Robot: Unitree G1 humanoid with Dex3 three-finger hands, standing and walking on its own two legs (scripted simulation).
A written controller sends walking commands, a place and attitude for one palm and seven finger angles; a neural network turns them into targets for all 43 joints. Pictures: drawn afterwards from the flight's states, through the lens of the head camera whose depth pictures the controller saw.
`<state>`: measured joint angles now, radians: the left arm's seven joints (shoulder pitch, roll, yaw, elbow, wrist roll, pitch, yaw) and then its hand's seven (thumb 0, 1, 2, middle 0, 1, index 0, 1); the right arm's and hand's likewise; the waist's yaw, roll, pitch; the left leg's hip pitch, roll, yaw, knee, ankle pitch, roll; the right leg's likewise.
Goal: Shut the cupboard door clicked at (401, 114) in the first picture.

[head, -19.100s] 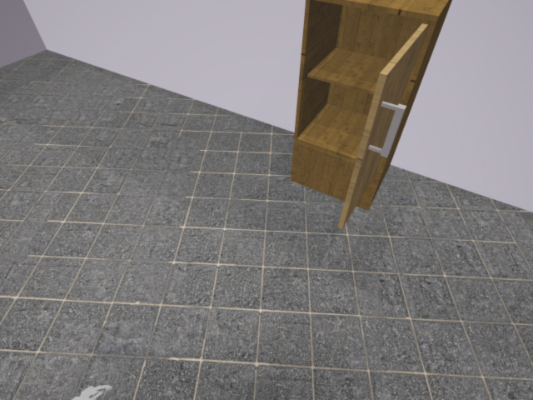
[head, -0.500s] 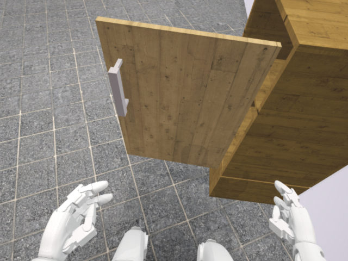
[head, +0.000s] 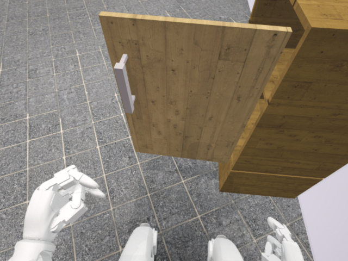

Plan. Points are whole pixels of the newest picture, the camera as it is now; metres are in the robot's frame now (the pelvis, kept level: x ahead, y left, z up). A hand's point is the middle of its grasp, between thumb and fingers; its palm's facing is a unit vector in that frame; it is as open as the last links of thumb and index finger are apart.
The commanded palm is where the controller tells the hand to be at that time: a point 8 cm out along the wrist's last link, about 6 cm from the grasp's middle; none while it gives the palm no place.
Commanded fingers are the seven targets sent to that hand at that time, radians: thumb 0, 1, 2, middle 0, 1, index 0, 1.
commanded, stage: raise the hand and make a fist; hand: left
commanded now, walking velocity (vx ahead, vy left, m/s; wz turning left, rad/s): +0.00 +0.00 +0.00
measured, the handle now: (127, 85) +0.53 +0.17 +0.07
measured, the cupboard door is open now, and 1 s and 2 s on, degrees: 88 88 88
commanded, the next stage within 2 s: bring the fist close to the handle in 0.96 s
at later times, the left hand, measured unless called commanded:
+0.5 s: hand (94, 200) +0.23 +0.18 +0.05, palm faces -0.12 -0.99 -0.01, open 3.1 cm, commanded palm +0.21 +0.24 +0.07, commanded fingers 0.00 0.90 0.90 -1.30 -1.50 -1.30 -1.50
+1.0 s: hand (92, 192) +0.24 +0.18 +0.07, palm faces -0.06 -1.00 -0.03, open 3.1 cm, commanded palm +0.21 +0.23 +0.07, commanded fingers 0.00 0.90 0.90 -1.30 -1.50 -1.30 -1.50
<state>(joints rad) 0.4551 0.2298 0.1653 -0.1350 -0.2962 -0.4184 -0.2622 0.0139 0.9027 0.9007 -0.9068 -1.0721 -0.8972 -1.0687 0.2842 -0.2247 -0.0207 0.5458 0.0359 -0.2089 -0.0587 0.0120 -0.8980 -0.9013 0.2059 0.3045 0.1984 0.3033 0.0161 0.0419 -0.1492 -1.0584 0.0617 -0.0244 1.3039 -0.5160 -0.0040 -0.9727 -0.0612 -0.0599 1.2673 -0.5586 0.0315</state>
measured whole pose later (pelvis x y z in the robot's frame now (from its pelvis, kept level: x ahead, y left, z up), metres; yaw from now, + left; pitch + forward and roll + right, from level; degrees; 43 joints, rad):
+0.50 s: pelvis +0.02 +0.00 +0.01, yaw +0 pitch +16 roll -4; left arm 0.40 0.26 0.12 -0.07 -0.28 -0.32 -0.34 0.01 0.90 0.90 -1.28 -1.48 -1.27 -1.48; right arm 0.22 -0.22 0.02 0.46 0.03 -0.19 -0.05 0.01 -0.90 -0.90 0.21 0.30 0.20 0.30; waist 0.01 0.03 -0.15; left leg -1.02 0.06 -0.03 1.28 -0.53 0.00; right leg -0.93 -0.05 -0.07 1.22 -0.56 0.04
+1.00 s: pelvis +0.02 -0.01 +0.01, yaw +0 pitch +16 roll -3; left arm 0.38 0.25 0.17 -0.05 -0.31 -0.37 -0.33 0.01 0.90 0.90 -1.30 -1.50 -1.29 -1.50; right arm 0.24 -0.24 -0.01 0.49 0.05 -0.16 -0.05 0.01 -0.90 -0.90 0.20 0.30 0.20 0.30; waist 0.00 0.05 -0.16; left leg -1.02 0.07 -0.04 1.27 -0.53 -0.01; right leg -0.93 -0.05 -0.07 1.23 -0.57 0.03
